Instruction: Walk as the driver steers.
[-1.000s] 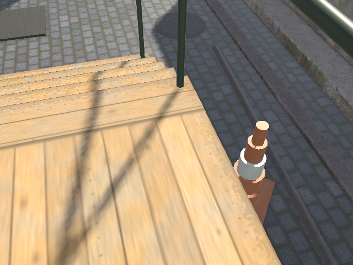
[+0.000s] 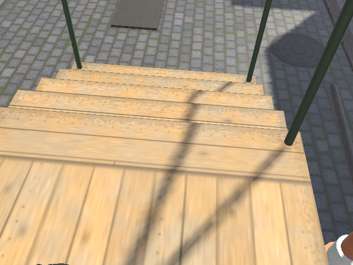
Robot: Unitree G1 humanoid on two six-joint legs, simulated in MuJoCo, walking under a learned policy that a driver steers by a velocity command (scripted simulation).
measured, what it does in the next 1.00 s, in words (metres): walks ahead: right foot, then left foot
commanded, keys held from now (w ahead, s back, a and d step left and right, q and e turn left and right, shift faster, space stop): w+q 0.12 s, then w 0.38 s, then w+e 0.30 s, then e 0.20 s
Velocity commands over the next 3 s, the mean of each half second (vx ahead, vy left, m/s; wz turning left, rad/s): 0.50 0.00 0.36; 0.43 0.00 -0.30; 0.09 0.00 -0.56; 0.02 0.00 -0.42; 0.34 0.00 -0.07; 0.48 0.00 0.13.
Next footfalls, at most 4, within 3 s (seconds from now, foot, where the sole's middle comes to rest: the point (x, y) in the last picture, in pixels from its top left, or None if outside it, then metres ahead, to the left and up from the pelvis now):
0.20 right None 0.32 -0.12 -0.78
0.74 left None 0.50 0.18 -0.78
1.18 right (187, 213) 0.71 -0.09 -0.78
1.58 left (132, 222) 0.68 0.14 -0.78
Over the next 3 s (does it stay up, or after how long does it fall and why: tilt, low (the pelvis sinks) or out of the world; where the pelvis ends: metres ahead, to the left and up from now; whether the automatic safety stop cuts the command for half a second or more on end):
stays up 0.90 -0.14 0.00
